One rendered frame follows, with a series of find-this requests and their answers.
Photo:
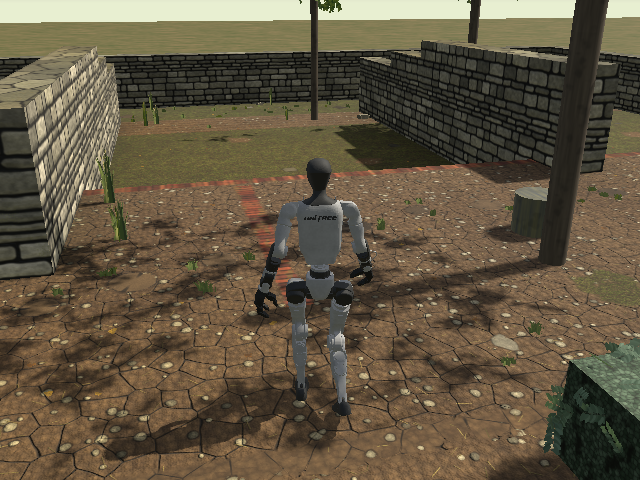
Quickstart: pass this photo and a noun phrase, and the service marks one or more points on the left robot hand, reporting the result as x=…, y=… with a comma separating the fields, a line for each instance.
x=259, y=302

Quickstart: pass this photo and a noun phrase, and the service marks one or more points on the left robot thigh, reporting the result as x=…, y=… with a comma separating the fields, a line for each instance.
x=296, y=297

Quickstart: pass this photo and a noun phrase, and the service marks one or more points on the right robot hand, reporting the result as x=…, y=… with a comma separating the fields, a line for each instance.
x=369, y=275

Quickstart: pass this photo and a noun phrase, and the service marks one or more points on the right robot foot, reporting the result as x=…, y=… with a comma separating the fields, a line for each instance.
x=342, y=409

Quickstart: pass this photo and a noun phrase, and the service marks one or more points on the robot right upper arm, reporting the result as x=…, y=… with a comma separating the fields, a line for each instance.
x=351, y=211

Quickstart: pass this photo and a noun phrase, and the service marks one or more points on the robot right forearm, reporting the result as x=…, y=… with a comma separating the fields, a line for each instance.
x=365, y=259

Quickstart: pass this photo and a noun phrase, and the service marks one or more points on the robot left upper arm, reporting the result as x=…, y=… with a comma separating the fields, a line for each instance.
x=287, y=212

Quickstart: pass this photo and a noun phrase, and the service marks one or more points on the robot left forearm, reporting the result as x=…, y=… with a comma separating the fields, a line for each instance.
x=270, y=271

